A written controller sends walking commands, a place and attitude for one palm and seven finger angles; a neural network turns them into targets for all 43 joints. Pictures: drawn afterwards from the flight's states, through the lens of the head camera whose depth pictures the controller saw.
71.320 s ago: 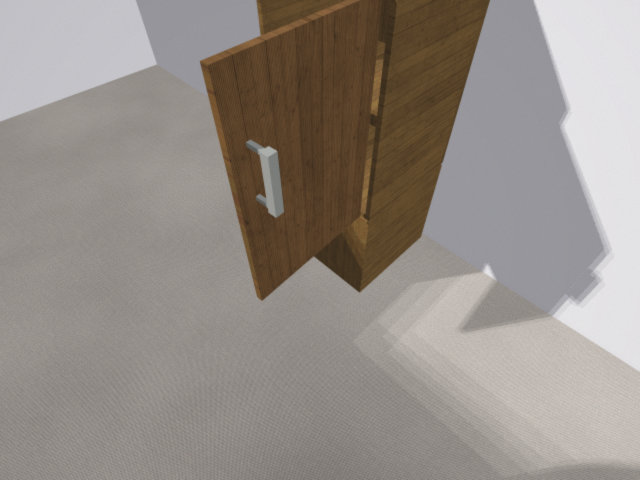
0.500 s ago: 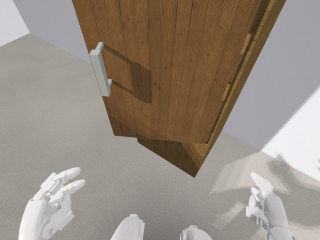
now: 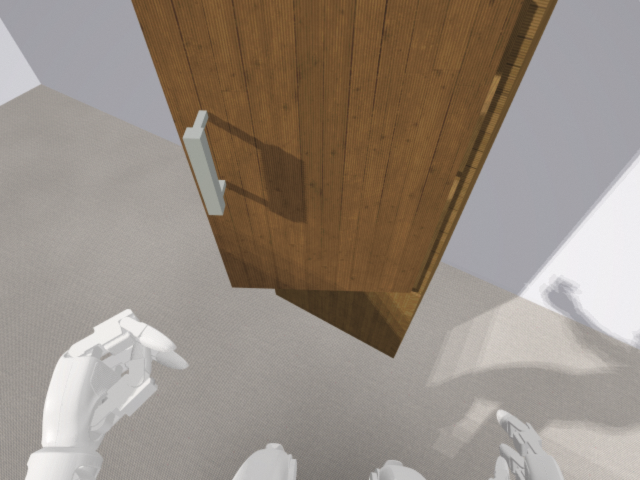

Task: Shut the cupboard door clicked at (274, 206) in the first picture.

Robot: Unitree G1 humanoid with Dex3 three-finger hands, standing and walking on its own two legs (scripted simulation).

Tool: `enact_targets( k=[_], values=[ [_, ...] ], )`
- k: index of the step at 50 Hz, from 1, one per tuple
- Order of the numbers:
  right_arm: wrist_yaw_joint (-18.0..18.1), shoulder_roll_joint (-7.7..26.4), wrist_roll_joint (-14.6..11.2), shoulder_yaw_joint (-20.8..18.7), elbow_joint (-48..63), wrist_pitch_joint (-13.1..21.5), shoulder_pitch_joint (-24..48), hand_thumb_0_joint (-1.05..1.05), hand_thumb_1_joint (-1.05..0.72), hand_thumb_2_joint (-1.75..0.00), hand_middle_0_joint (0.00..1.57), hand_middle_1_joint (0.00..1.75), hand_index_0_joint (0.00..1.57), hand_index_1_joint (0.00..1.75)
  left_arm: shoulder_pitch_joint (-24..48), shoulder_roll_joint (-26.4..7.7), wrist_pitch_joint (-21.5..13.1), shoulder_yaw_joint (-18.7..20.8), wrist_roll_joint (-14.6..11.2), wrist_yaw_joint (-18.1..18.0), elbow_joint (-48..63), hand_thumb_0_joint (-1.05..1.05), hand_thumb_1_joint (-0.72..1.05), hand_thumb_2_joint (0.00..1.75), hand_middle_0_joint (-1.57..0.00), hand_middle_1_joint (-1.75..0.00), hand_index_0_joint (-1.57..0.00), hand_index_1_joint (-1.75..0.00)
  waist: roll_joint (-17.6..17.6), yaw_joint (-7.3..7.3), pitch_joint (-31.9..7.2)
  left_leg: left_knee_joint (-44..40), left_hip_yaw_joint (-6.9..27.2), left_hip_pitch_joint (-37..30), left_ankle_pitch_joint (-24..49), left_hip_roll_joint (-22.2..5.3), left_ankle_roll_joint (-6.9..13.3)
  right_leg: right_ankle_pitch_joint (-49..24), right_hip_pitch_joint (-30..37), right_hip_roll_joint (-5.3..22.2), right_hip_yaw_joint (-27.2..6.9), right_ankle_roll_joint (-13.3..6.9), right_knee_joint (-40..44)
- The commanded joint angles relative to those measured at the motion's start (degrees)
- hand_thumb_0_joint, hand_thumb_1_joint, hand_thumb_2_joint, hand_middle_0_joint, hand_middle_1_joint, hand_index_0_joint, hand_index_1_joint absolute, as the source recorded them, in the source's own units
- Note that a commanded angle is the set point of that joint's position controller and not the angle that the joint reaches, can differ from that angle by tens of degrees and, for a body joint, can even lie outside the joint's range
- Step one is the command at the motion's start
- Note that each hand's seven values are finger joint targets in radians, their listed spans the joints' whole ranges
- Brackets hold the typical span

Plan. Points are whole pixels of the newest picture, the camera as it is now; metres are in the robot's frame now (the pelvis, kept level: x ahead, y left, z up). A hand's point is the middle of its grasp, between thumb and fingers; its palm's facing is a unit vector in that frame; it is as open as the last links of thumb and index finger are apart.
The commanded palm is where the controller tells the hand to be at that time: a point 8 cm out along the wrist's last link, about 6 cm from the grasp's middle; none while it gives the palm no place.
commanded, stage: raise the hand and make a fist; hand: left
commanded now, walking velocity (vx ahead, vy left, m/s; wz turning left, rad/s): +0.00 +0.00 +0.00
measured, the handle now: (209, 165) +0.49 +0.19 +0.11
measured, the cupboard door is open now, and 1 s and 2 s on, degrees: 29 29 29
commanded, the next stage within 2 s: bring the fist close to the handle in 0.94 s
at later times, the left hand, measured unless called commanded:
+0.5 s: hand (136, 350) +0.23 +0.20 +0.10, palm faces +0.04 -1.00 -0.05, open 3.1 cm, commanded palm +0.21 +0.25 +0.11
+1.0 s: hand (163, 346) +0.23 +0.17 +0.11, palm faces +0.02 -1.00 -0.05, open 3.1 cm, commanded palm +0.20 +0.23 +0.11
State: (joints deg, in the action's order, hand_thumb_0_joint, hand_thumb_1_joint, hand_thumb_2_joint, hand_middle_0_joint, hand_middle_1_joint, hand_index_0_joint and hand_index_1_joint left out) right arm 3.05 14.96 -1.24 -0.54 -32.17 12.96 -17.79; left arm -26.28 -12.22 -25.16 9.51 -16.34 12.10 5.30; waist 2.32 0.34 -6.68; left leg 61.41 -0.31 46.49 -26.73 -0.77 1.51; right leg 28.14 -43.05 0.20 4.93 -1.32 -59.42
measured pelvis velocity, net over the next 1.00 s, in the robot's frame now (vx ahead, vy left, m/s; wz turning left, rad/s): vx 0.01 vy -0.01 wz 0.01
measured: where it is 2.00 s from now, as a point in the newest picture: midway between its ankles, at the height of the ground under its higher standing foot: outside the picture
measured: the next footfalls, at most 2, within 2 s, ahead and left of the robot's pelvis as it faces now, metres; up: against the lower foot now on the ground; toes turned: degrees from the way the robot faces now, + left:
none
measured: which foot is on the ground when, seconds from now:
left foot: down 0.00-1.00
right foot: down 0.00-1.00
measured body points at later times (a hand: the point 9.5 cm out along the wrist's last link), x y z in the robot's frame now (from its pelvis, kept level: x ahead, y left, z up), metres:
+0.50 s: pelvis +0.01 +0.01 +0.02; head +0.03 +0.01 +0.47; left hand +0.22 +0.25 +0.11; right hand +0.19 -0.21 -0.04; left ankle +0.04 +0.10 -0.67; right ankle +0.01 -0.11 -0.67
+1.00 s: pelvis +0.01 -0.01 +0.03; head +0.02 -0.03 +0.48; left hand +0.22 +0.22 +0.12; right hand +0.18 -0.25 -0.05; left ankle +0.04 +0.10 -0.67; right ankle +0.01 -0.11 -0.67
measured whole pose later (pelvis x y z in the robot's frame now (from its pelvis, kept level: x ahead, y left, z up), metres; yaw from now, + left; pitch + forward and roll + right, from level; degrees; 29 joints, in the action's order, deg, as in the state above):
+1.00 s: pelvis +0.01 -0.01 +0.03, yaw +0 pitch +6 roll -1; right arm 2.9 15.1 -2.3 1.9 -30.5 12.1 -15.8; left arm -19.7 -13.1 -15.1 9.0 -16.4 13.2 3.8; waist 3.2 0.8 -5.3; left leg 51.3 -0.1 34.6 -23.1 -0.9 0.4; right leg 24.9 -31.7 -0.3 5.0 -2.1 -50.1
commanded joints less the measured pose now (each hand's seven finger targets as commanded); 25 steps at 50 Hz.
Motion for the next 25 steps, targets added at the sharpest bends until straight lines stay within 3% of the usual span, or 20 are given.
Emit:
enact_targets(
  k=[1,4,8,11,13,14,17,19,20,23,24,25],
  values=[
    [1.5,7.0,-0.8,-2.3,11.4,4.3,4.9,0.00,-0.90,-0.90,0.20,0.30,0.20,0.30,4.7,-8.1,0.7,1.2,-0.8,3.2,11.8,0.00,0.90,0.90,-1.10,-1.28,-1.10,-1.28,-0.5,-0.31,-10.0,-12.3,3.9,-10.5,7.3,0.8,0.0,-4.9,5.2,-1.0,-2.4,0.0,11.1],
    [1.9,6.1,-0.4,-1.9,12.1,3.5,5.3,0.00,-0.90,-0.90,0.20,0.30,0.20,0.30,5.2,-11.7,2.0,7.1,-1.0,-0.3,17.4,0.00,0.90,0.90,-1.15,-1.34,-1.15,-1.34,2.0,2.01,-14.5,-14.0,4.3,-14.3,11.1,0.7,-0.4,-9.1,8.7,-1.7,-1.0,-0.4,9.7],
    [1.1,5.1,-0.1,-1.0,12.2,2.4,5.2,0.00,-0.90,-0.90,0.20,0.30,0.20,0.30,4.2,-7.1,2.0,4.7,-1.2,-3.7,17.5,0.00,0.90,0.90,-1.23,-1.42,-1.23,-1.42,2.3,1.12,-10.2,-15.2,4.8,-16.0,13.6,0.2,-1.3,-12.1,7.7,-2.2,0.5,-0.5,9.8],
    [0.5,5.9,-0.2,-0.8,12.1,1.4,4.8,0.00,-0.90,-0.90,0.20,0.30,0.20,0.30,4.5,-4.5,4.2,0.6,0.1,-2.4,12.6,0.00,0.90,0.90,-1.28,-1.48,-1.28,-1.48,0.7,-0.60,-5.4,-15.6,4.7,-14.6,12.3,0.0,-1.3,-11.8,6.7,-2.1,0.7,-0.2,11.0],
    [0.4,6.5,-0.6,-0.6,12.5,1.1,4.5,0.00,-0.90,-0.90,0.20,0.30,0.20,0.30,5.1,-4.2,6.4,-1.6,0.8,-0.5,11.2,0.00,0.90,0.90,-1.30,-1.50,-1.30,-1.50,0.9,-1.06,-4.6,-16.4,5.2,-14.9,11.8,-0.2,-1.3,-11.5,6.9,-2.1,0.6,-0.3,11.8],
    [0.5,6.7,-0.7,-0.5,12.7,1.0,4.3,0.00,-0.90,-0.90,0.20,0.30,0.20,0.30,5.7,-4.8,7.8,-1.8,1.1,0.5,10.2,0.00,0.90,0.90,-1.30,-1.50,-1.30,-1.50,0.9,-1.08,-3.9,-16.6,5.1,-14.7,11.9,0.0,-1.0,-11.9,7.8,-2.0,0.3,-0.4,12.5],
    [0.9,6.7,-0.9,-0.3,13.4,1.0,4.5,0.00,-0.90,-0.90,0.20,0.30,0.20,0.30,9.1,-8.2,9.6,1.2,0.5,1.7,13.0,0.00,0.90,0.90,-1.30,-1.50,-1.30,-1.50,0.7,-0.37,-6.9,-17.4,5.0,-16.5,12.1,0.2,-1.0,-12.5,10.3,-1.9,-0.1,-0.4,13.6],
    [1.3,6.4,-0.7,0.0,13.3,1.0,5.2,0.00,-0.90,-0.90,0.20,0.30,0.20,0.30,11.5,-11.1,9.0,4.8,-0.3,0.9,15.5,0.00,0.90,0.90,-1.30,-1.50,-1.30,-1.50,1.5,0.66,-7.8,-17.7,4.7,-17.2,11.9,0.5,-1.0,-12.1,12.0,-2.0,-0.6,-0.7,14.2],
    [1.3,5.9,-0.7,0.1,13.5,1.1,5.5,0.00,-0.90,-0.90,0.20,0.30,0.20,0.30,12.4,-11.0,8.3,5.6,-0.5,0.2,17.1,0.00,0.90,0.90,-1.30,-1.50,-1.30,-1.50,2.2,1.02,-9.5,-18.0,4.6,-18.6,13.0,0.5,-1.0,-12.9,13.0,-2.0,-0.5,-0.7,14.1],
    [1.1,5.2,-0.6,0.7,12.7,1.6,5.8,0.00,-0.90,-0.90,0.20,0.30,0.20,0.30,13.6,-9.9,6.0,6.0,-1.2,-1.6,18.1,0.00,0.90,0.90,-1.30,-1.50,-1.30,-1.50,4.2,1.10,-8.6,-18.8,4.8,-19.9,13.1,0.5,-1.5,-12.6,12.4,-2.2,-0.1,-0.9,14.2],
    [1.1,5.4,-0.5,0.7,12.3,1.7,6.0,0.00,-0.90,-0.90,0.20,0.30,0.20,0.30,13.6,-10.5,5.8,6.3,-1.2,-1.9,17.4,0.00,0.90,0.90,-1.30,-1.50,-1.30,-1.50,3.4,1.10,-8.0,-18.7,4.7,-19.5,13.3,0.5,-1.3,-12.8,12.8,-2.2,-0.2,-0.9,14.5],
    [0.9,5.4,-0.5,0.8,12.1,1.9,6.0,0.00,-0.90,-0.90,0.20,0.30,0.20,0.30,13.4,-8.8,5.9,4.8,-1.2,-1.6,15.9,0.00,0.90,0.90,-1.30,-1.50,-1.30,-1.50,3.6,0.54,-7.1,-18.9,4.5,-19.4,12.9,0.5,-1.3,-12.7,12.4,-2.1,-0.1,-0.8,14.8]
  ],
)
